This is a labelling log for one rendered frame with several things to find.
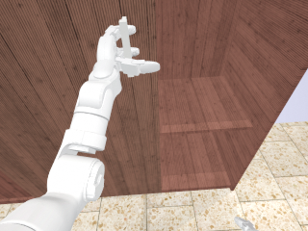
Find robot left upper arm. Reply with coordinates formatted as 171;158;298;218
0;154;105;231

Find robot left forearm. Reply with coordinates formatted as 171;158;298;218
47;59;122;190

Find left robot hand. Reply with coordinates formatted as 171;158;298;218
96;25;160;76

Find right robot hand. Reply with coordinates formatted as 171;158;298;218
234;217;259;231

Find wardrobe door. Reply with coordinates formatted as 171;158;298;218
0;0;162;198
0;170;32;199

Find handle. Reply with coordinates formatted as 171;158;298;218
118;16;134;78

